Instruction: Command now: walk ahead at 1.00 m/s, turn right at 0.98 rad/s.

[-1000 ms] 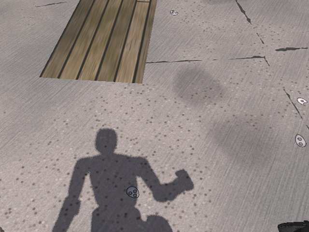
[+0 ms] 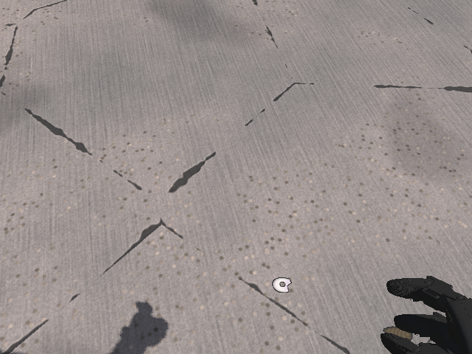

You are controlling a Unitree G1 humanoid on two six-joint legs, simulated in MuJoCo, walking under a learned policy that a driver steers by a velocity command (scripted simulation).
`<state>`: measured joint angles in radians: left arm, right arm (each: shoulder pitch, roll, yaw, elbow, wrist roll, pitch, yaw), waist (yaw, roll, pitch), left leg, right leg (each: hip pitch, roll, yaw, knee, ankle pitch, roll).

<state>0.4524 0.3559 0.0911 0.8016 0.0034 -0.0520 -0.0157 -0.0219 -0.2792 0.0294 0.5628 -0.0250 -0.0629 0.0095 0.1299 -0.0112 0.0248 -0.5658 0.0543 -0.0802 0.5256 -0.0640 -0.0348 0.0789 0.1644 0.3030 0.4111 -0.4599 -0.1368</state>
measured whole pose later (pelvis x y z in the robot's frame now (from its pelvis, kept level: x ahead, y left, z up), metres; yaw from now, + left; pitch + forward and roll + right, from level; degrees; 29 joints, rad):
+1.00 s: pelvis +0.89 -0.19 -0.01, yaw -22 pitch +1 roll +1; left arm 0.36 0.29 0.02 0.88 0.03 -0.09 0.01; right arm 0.19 -0.30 -0.04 0.77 -0.02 -0.05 0.03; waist 0.01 -0.01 0.05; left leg -0.47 -0.10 0.07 0.62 -0.18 0.13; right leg -0.12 0.06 0.02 1.25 -0.33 -0.06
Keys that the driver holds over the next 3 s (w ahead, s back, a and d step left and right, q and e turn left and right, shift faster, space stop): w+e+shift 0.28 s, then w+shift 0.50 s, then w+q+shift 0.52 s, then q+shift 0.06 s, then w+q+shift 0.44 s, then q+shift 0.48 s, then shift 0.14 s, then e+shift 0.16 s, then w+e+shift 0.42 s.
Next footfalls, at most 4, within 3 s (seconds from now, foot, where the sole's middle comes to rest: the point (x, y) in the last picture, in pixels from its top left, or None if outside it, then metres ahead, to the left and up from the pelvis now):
0.02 left None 0.21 0.17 -0.76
0.48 right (312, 326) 0.56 -0.12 -0.76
0.92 left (336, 188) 1.05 -0.19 -0.76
1.32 right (420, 134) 1.36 -0.51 -0.76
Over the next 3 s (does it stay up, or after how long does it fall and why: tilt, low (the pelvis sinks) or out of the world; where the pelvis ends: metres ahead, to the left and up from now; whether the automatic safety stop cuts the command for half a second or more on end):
stays up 2.03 -0.25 0.01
